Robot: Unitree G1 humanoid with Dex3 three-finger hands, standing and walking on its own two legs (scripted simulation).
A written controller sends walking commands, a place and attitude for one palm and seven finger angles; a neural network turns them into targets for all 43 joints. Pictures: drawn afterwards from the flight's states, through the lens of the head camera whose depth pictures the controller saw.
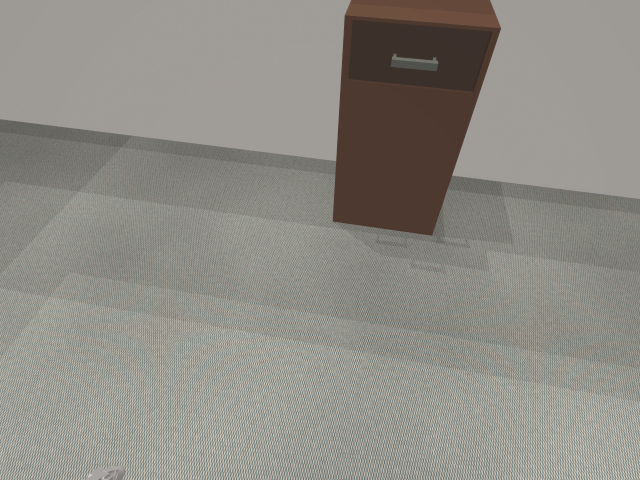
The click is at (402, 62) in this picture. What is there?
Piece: drawer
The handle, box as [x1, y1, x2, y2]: [391, 54, 437, 70]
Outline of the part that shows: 391,61 391,66 436,70 437,61 435,60 435,57 433,57 431,60 396,57 396,54 393,54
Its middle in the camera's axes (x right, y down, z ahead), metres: +0.28 -0.54 +1.18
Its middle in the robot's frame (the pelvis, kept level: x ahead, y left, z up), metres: +1.26 -0.22 -0.01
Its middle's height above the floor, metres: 0.76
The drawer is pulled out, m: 0.00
